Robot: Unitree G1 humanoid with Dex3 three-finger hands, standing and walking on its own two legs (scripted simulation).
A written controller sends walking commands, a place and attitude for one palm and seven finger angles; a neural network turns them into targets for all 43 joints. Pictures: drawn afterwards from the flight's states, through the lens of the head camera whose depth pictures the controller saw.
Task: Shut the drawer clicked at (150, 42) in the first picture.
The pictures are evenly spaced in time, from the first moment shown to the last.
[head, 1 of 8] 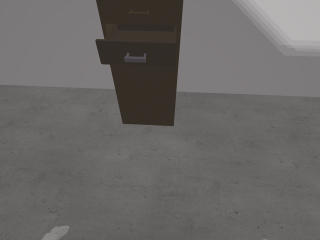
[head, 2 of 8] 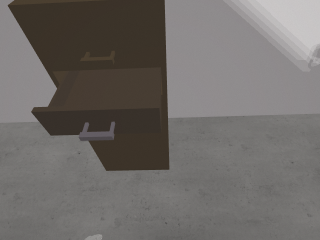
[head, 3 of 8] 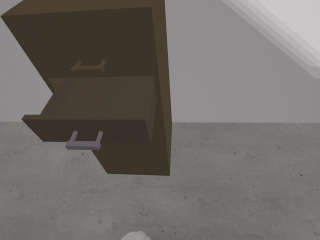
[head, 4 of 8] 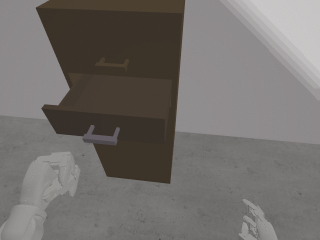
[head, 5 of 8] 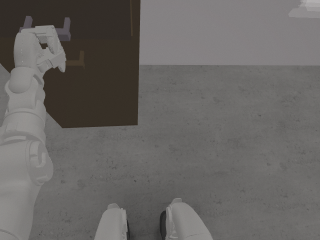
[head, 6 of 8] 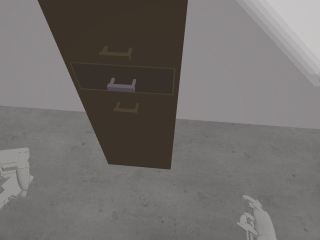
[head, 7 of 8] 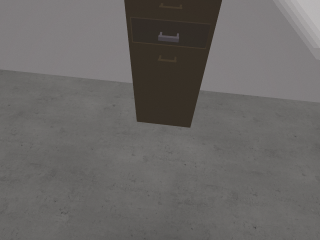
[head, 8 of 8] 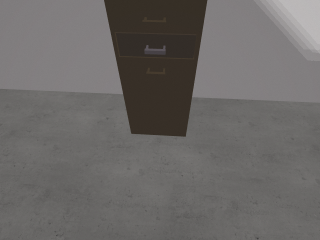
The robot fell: no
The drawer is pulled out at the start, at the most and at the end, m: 0.20 0.20 0.00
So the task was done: yes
